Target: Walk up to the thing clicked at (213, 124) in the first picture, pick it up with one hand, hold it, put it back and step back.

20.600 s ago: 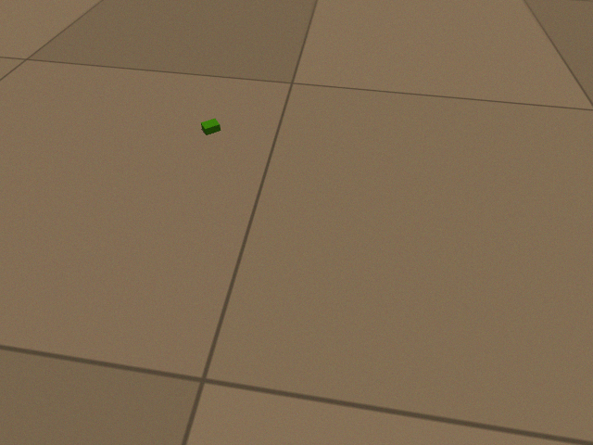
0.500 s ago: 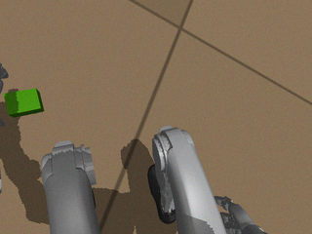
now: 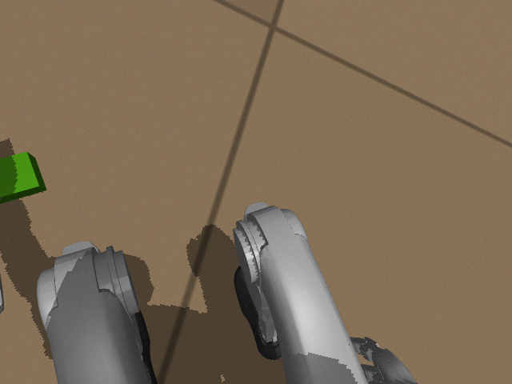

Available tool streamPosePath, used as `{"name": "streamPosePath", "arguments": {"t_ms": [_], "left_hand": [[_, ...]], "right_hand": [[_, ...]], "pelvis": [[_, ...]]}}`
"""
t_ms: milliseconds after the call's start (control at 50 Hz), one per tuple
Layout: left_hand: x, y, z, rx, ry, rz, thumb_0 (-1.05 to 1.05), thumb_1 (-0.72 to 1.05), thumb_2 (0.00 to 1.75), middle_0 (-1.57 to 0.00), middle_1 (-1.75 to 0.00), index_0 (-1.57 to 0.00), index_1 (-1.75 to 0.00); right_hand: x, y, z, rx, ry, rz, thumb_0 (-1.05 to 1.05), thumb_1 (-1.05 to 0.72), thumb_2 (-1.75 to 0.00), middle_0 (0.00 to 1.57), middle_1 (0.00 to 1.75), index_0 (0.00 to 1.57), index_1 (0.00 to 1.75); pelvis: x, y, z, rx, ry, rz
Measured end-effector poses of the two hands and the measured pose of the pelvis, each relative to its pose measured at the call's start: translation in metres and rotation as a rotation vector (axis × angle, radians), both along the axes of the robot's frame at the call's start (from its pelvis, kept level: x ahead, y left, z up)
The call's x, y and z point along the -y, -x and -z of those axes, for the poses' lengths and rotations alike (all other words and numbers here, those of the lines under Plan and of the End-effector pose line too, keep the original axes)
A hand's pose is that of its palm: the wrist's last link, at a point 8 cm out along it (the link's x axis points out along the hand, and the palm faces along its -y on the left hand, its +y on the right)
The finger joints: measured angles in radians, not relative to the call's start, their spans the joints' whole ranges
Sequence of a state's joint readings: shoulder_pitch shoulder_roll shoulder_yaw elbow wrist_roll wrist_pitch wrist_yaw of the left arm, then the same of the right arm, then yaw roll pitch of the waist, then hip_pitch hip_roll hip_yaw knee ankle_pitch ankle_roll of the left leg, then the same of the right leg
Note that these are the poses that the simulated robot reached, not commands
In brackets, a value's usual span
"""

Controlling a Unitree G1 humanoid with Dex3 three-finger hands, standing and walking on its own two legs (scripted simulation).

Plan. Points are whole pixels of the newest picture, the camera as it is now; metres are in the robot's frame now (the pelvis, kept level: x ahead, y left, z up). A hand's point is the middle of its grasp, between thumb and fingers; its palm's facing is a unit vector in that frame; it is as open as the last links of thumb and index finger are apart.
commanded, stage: close in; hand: left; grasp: from above
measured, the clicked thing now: (10, 178) +0.46 +0.32 -0.30
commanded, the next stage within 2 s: rest palm in 0.28 s
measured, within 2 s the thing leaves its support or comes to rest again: neither
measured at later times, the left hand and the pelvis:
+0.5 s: hand out of the picture +0.45 +0.31 -0.20, palm faces -0.44 -0.12 -0.89, open 12.9 cm; pelvis +0.00 +0.00 +0.00, yaw -1 degrees
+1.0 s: hand (4, 177) +0.45 +0.31 -0.25, palm faces -0.44 -0.15 -0.89, open 13.4 cm; pelvis +0.00 +0.01 -0.01, yaw -4 degrees
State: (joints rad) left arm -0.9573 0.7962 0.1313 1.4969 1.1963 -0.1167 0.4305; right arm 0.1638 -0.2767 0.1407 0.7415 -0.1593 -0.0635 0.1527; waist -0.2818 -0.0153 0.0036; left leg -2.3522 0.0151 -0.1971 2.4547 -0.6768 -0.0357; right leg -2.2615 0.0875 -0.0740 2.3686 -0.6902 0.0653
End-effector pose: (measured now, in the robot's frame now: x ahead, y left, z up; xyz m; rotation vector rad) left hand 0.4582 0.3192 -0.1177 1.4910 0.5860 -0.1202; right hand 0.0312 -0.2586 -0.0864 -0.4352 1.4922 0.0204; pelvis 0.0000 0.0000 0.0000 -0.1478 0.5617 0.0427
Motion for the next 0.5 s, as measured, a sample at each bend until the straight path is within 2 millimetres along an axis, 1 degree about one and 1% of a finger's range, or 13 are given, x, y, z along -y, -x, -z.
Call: {"name": "streamPosePath", "arguments": {"t_ms": [60, 120, 200, 300, 400, 500], "left_hand": [[-0.012, 0.006, -0.003, -0.031, -0.002, -0.003, 0.00, -0.31, 0.81, -0.32, -0.77, -0.30, -0.79], [-0.018, 0.008, -0.007, -0.043, 0.003, 0.022, 0.00, -0.31, 0.81, -0.32, -0.77, -0.31, -0.79], [-0.014, 0.004, -0.008, -0.039, 0.032, 0.062, 0.00, -0.31, 0.81, -0.31, -0.79, -0.30, -0.80], [-0.002, 0.002, 0.001, -0.027, 0.066, 0.093, 0.00, -0.31, 0.82, -0.30, -0.80, -0.29, -0.81], [0.006, 0.004, 0.013, -0.009, 0.074, 0.097, 0.00, -0.30, 0.81, -0.30, -0.80, -0.30, -0.80], [0.006, 0.006, 0.026, -0.010, 0.055, 0.076, 0.00, -0.31, 0.82, -0.29, -0.79, -0.28, -0.80]], "right_hand": [[-0.001, -0.007, 0.003, 0.001, -0.008, -0.009, 0.00, -0.90, -0.89, 0.21, 0.30, 0.20, 0.30], [-0.002, -0.017, 0.003, 0.011, -0.007, -0.024, 0.00, -0.90, -0.89, 0.21, 0.30, 0.20, 0.30], [-0.001, -0.032, -0.002, 0.036, 0.011, -0.054, 0.00, -0.90, -0.89, 0.21, 0.30, 0.20, 0.30], [0.003, -0.046, -0.013, 0.078, 0.048, -0.086, 0.00, -0.90, -0.89, 0.21, 0.30, 0.20, 0.30], [0.006, -0.046, -0.019, 0.085, 0.071, -0.109, 0.00, -0.89, -0.89, 0.20, 0.30, 0.20, 0.30], [0.006, -0.034, -0.018, 0.067, 0.076, -0.120, -0.01, -0.89, -0.89, 0.20, 0.30, 0.20, 0.30]], "pelvis": [[0.000, 0.000, -0.001, -0.001, -0.001, -0.005], [0.000, -0.001, -0.002, -0.003, 0.001, -0.011], [-0.001, -0.002, -0.005, -0.003, 0.010, -0.015], [-0.003, -0.002, -0.007, 0.003, 0.023, -0.014], [-0.003, 0.000, -0.004, 0.012, 0.027, -0.009], [-0.004, 0.002, 0.001, 0.022, 0.029, -0.002]]}}
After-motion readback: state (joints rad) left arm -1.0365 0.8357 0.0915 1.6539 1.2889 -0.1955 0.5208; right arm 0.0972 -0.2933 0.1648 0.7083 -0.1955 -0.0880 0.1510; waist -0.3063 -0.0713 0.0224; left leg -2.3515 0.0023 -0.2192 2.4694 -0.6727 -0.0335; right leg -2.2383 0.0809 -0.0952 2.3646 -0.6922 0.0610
